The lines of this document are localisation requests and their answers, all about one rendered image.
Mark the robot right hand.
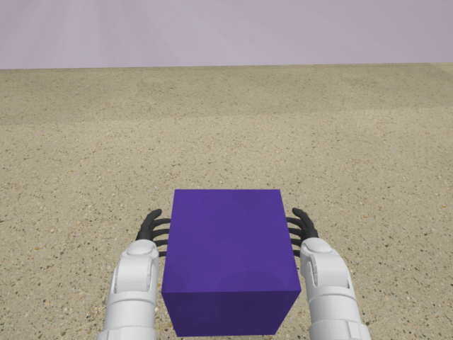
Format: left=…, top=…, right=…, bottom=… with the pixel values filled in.
left=286, top=208, right=319, bottom=258

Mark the robot left hand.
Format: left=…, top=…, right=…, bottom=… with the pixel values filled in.
left=135, top=209, right=171, bottom=257

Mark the robot left forearm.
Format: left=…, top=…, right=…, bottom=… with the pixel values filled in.
left=96, top=239, right=159, bottom=340

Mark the carton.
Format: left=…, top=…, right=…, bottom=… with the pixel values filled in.
left=161, top=189, right=302, bottom=337

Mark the robot right forearm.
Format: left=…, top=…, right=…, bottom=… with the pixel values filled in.
left=300, top=237, right=371, bottom=340

